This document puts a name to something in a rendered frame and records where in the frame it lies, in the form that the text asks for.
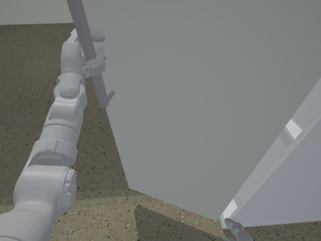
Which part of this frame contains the robot left hand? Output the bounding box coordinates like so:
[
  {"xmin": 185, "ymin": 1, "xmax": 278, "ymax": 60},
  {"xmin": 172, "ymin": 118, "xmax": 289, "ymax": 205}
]
[{"xmin": 61, "ymin": 29, "xmax": 107, "ymax": 79}]

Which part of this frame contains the fridge door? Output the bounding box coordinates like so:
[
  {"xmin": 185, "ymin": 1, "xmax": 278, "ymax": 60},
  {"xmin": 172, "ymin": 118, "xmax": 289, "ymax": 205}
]
[{"xmin": 82, "ymin": 0, "xmax": 321, "ymax": 221}]

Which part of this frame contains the robot left forearm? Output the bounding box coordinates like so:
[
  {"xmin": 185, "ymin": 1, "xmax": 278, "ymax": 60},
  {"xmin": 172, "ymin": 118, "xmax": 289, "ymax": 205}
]
[{"xmin": 14, "ymin": 73, "xmax": 87, "ymax": 206}]

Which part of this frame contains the left robot upper arm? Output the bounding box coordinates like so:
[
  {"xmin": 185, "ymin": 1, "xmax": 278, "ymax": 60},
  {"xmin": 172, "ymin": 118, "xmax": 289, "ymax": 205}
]
[{"xmin": 0, "ymin": 165, "xmax": 77, "ymax": 241}]

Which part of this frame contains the handle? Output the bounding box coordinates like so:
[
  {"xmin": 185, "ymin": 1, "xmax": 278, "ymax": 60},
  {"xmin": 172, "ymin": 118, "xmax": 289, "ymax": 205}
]
[{"xmin": 66, "ymin": 0, "xmax": 115, "ymax": 108}]

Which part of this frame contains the robot right hand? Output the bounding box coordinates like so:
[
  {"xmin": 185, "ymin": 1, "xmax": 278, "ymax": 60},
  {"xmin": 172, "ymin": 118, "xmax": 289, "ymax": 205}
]
[{"xmin": 224, "ymin": 218, "xmax": 253, "ymax": 241}]

